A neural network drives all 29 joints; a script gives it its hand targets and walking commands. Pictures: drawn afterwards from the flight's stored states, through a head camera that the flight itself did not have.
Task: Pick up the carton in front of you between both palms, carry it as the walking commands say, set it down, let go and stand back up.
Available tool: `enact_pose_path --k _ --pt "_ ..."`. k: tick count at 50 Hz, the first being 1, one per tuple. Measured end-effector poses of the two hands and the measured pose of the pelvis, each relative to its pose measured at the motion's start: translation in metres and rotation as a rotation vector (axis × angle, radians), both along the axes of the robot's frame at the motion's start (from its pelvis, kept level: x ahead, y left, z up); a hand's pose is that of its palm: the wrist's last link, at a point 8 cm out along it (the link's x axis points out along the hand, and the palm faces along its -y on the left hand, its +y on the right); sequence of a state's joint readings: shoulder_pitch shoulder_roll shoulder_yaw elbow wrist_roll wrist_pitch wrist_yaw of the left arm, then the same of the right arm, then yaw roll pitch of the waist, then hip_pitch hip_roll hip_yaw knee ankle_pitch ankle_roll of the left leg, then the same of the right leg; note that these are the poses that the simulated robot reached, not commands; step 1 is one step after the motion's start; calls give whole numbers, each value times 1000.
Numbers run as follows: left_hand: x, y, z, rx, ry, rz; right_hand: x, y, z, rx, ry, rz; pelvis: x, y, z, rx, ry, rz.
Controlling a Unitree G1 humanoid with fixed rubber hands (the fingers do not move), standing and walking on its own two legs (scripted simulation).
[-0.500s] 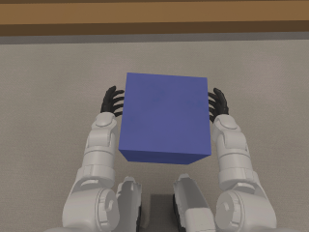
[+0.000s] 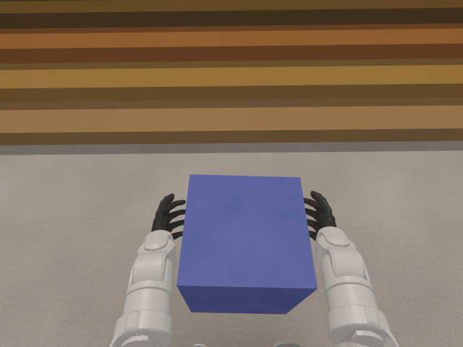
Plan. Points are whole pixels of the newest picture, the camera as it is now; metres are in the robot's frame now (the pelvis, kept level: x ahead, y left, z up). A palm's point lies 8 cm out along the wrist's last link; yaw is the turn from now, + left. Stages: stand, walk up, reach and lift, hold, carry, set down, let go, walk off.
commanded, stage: reach and lift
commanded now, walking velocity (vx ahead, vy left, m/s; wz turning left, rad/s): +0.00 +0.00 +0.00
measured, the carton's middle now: (241, 249) +0.31 -0.01 -0.08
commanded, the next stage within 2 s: hold in 1.20 s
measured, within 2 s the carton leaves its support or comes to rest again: neither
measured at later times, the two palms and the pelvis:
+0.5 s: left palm (152, 230) +0.29 +0.15 +0.05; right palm (334, 223) +0.29 -0.15 +0.06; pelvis -0.01 +0.00 +0.03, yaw +0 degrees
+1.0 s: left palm (150, 221) +0.30 +0.15 +0.07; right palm (333, 215) +0.30 -0.15 +0.07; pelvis +0.01 +0.00 +0.03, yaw +0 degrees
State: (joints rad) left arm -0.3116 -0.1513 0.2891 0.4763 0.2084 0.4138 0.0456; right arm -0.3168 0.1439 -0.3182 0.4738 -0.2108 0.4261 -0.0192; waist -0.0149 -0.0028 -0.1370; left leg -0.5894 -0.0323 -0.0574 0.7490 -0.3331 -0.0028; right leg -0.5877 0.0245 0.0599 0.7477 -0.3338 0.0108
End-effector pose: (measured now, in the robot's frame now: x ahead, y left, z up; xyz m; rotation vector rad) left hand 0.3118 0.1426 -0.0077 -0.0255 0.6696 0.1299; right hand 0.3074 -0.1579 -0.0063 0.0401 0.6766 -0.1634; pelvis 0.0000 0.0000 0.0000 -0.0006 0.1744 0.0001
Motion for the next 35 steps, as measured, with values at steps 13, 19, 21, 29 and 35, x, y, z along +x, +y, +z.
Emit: enact_pose_path --k 13,19,21,29,35 --pt "-18 5 60 28 -14 -4 -11 5 60 -29 -15 43 1 -3 26 1 -212 1" --pt "-22 4 60 29 12 -5 -16 4 59 -28 10 42 -7 -4 27 1 -246 0" --pt "-22 4 60 26 10 -5 -17 4 60 -25 7 40 -9 -4 27 0 -249 0" --pt "-19 4 64 21 -5 -3 -13 3 64 -22 -8 37 -11 -4 28 1 -254 -2" --pt "-16 4 67 28 -6 -10 -11 4 67 -29 -9 41 -6 -3 30 0 -257 -3"
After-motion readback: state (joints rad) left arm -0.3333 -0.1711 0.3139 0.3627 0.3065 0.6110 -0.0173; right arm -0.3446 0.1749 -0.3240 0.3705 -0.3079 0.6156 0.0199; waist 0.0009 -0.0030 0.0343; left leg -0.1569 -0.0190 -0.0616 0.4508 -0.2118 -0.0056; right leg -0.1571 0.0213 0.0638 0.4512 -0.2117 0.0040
